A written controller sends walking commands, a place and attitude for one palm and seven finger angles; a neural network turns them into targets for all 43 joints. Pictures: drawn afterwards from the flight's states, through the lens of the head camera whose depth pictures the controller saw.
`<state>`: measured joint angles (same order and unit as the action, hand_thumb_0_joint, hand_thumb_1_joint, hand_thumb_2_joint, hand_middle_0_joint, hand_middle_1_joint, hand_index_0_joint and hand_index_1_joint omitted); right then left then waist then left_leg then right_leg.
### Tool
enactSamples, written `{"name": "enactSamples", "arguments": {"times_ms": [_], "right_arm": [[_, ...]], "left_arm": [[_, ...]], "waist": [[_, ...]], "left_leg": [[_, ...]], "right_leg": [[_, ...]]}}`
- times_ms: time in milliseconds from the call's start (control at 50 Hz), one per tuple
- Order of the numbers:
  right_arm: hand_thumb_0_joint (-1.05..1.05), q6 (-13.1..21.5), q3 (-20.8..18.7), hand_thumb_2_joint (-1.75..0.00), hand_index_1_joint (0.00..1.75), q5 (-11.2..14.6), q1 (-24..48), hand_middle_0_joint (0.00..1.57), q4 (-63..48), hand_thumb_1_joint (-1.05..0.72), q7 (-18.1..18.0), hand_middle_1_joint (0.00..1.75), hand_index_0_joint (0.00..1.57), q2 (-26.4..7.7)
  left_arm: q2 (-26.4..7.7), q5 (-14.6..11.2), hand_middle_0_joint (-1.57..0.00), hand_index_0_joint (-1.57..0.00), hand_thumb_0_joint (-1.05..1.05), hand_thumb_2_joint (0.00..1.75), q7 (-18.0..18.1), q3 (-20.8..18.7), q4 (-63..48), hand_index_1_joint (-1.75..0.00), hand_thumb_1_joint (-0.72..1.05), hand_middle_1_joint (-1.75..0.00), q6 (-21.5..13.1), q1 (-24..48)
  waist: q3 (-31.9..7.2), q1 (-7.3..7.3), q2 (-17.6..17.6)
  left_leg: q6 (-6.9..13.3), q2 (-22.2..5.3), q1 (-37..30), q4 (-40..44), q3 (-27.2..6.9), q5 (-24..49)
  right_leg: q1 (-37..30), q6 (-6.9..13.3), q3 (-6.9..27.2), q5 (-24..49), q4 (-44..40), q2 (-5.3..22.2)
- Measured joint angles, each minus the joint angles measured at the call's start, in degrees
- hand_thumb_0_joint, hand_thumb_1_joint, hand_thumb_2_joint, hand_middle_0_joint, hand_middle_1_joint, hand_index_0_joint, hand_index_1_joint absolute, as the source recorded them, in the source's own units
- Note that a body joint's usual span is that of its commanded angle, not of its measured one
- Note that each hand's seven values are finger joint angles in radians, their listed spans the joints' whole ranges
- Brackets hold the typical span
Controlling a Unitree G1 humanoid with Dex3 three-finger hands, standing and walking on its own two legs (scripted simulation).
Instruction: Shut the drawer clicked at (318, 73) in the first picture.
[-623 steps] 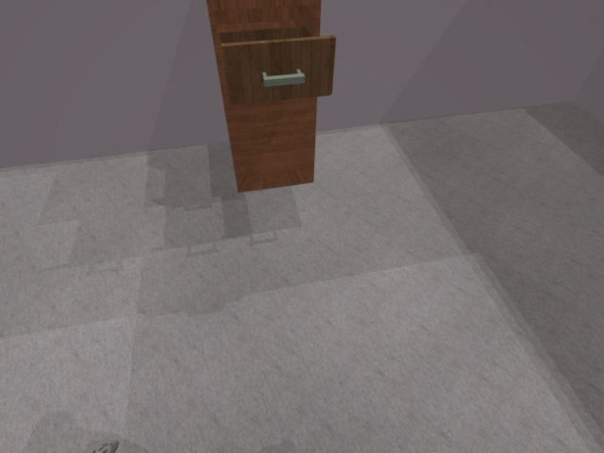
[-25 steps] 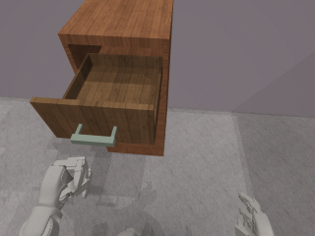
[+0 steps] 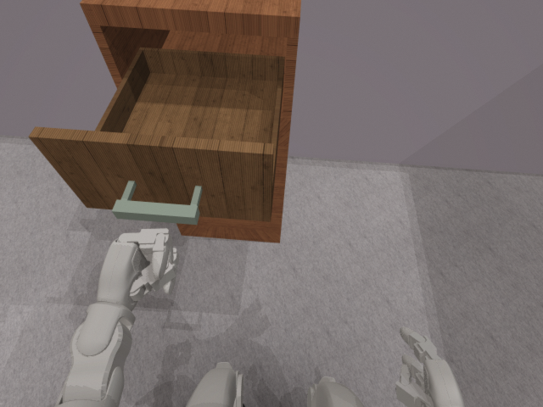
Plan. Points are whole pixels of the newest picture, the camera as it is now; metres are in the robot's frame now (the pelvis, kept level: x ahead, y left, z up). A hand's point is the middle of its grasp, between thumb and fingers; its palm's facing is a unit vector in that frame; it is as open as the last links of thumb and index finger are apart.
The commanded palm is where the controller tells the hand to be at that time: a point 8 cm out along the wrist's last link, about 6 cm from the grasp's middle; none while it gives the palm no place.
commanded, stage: bring the fist close to the handle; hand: left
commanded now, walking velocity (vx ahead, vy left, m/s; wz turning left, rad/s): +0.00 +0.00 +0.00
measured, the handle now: (160, 201) +0.41 +0.19 +0.04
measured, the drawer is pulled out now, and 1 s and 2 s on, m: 0.28 0.27 0.14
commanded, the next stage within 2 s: push the drawer shut in 0.38 s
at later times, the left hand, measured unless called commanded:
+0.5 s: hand (178, 265) +0.30 +0.14 +0.04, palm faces -0.07 -1.00 -0.04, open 3.3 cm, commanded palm +0.28 +0.20 +0.04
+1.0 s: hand (179, 239) +0.34 +0.15 +0.03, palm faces -0.06 -1.00 -0.05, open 3.0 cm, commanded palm +0.34 +0.21 +0.04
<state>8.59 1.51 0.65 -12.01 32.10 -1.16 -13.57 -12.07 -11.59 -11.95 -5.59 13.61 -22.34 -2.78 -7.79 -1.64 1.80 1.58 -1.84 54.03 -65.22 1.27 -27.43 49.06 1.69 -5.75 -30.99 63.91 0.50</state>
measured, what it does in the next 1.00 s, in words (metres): stands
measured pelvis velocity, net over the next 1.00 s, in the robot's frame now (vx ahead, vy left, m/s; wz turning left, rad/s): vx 0.00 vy -0.01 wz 0.00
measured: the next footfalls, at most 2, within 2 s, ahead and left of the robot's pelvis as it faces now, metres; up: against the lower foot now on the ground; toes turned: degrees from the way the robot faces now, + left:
none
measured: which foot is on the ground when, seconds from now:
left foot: down 0.00-1.00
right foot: down 0.00-1.00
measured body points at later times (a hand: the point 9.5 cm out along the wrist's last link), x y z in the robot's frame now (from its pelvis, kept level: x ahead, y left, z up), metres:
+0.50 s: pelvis +0.00 +0.00 +0.00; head +0.08 +0.00 +0.44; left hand +0.30 +0.20 +0.04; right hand +0.16 -0.24 -0.09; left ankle +0.04 +0.10 -0.65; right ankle +0.00 -0.11 -0.65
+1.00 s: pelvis +0.00 -0.01 +0.00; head +0.09 +0.00 +0.44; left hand +0.34 +0.21 +0.04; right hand +0.14 -0.25 -0.11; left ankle +0.04 +0.10 -0.65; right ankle +0.00 -0.11 -0.65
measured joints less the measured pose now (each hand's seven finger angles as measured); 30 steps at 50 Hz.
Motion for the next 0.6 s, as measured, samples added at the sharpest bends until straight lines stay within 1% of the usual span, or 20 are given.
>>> {"name": "enactSamples", "arguments": {"times_ms": [80, 220, 320, 440, 600], "right_arm": [[0.01, -1.26, -0.13, -0.89, 0.30, 0.04, -0.40, 0.21, -0.26, -0.91, 0.33, 0.30, 0.20, 0.04], [0.01, -2.92, -0.41, -0.89, 0.30, 0.29, -2.01, 0.21, -0.94, -0.91, 0.69, 0.30, 0.20, -0.25], [0.01, -3.29, -0.62, -0.89, 0.30, 0.34, -2.00, 0.21, -1.09, -0.91, 0.54, 0.30, 0.20, -0.60], [0.01, -3.50, -0.71, -0.89, 0.30, 0.26, -1.05, 0.21, -1.18, -0.91, 0.38, 0.30, 0.20, -0.64], [0.01, -4.11, -0.30, -0.89, 0.30, 0.24, -0.41, 0.21, -1.48, -0.91, 0.46, 0.30, 0.20, -0.19]], "left_arm": [[-0.01, 0.19, -1.40, -1.40, 0.02, 0.90, 0.88, -0.30, 0.29, -1.60, 0.90, -1.60, 0.65, 1.22], [0.12, 0.29, -1.40, -1.40, 0.02, 0.90, 2.46, 0.42, -2.16, -1.60, 0.90, -1.60, 0.46, -1.76], [0.38, 0.86, -1.40, -1.40, 0.02, 0.90, 3.33, 1.41, -2.45, -1.60, 0.90, -1.60, -0.12, -2.74], [0.55, 1.44, -1.40, -1.40, 0.02, 0.90, 4.02, 2.20, -1.93, -1.60, 0.90, -1.60, -0.42, -1.56], [0.16, 1.35, -1.40, -1.40, 0.02, 0.90, 3.87, 1.38, -0.82, -1.60, 0.90, -1.60, 0.05, 0.04]], "waist": [[0.02, -0.39, -0.05], [-0.30, -0.60, 0.15], [-0.26, -0.64, 0.28], [-0.05, -0.50, 0.23], [-0.34, -0.37, 0.13]], "left_leg": [[0.14, -0.18, 0.75, -0.51, 0.33, -0.18], [0.32, -0.19, -0.40, 0.65, 0.77, -0.05], [0.34, -0.09, -0.41, 0.53, 0.55, -0.15], [0.26, -0.05, 0.06, 0.07, 0.39, -0.33], [-0.01, -0.16, -0.12, 0.28, 0.32, -0.45]], "right_leg": [[0.91, -0.10, 0.35, -0.02, 0.51, -0.12], [-0.07, -0.36, 0.81, 0.34, -0.68, -0.19], [-0.24, -0.37, 0.60, 0.20, -0.69, -0.12], [0.17, -0.28, 0.46, -0.07, -0.19, -0.08], [0.08, -0.05, 0.42, -0.27, -0.27, -0.22]]}}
